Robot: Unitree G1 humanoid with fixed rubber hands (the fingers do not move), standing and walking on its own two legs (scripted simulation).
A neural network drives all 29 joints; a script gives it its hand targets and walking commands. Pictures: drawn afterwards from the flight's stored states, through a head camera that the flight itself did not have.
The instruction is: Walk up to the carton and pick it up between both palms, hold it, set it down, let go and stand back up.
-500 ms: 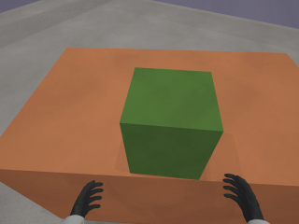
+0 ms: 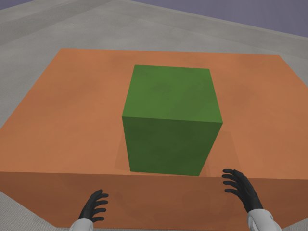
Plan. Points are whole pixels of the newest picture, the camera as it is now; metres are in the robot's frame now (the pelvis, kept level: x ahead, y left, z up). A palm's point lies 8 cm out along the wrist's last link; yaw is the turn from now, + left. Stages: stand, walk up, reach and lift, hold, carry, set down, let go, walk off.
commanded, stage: let go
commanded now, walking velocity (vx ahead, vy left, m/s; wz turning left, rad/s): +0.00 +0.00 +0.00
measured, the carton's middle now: (167, 122) +0.39 -0.01 +0.06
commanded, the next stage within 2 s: stand in 0.56 s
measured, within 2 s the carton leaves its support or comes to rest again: neither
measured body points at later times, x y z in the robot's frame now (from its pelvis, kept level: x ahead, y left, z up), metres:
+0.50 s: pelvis -0.02 -0.03 +0.00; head -0.04 -0.02 +0.44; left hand +0.14 +0.20 -0.09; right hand +0.21 -0.22 -0.02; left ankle -0.02 +0.12 -0.74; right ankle +0.04 -0.13 -0.74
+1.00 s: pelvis -0.03 -0.01 -0.02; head -0.01 -0.01 +0.43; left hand +0.10 +0.21 -0.13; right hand +0.21 -0.22 -0.02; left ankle -0.02 +0.12 -0.74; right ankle +0.04 -0.13 -0.74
